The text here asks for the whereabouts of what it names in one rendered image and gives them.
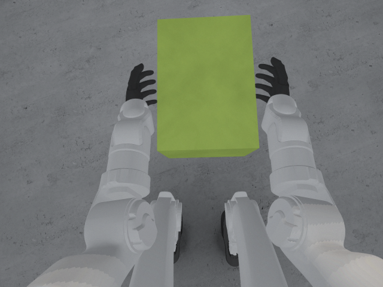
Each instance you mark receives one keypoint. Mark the carton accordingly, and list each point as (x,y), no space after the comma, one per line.
(206,94)

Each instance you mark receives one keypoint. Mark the robot left thigh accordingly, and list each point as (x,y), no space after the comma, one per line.
(155,266)

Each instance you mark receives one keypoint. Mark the right robot forearm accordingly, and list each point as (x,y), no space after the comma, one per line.
(290,152)

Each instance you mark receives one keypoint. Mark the robot right hand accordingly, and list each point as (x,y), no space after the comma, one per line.
(279,82)

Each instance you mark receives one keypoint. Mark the robot left hand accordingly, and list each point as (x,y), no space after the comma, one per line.
(134,86)

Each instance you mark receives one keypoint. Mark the left robot forearm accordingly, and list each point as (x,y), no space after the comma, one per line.
(127,169)

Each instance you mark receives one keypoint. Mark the right robot foot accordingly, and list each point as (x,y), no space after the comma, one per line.
(232,259)

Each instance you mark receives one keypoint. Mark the robot left upper arm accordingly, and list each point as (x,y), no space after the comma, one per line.
(116,233)

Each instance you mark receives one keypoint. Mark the robot right upper arm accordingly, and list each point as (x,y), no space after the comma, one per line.
(311,234)

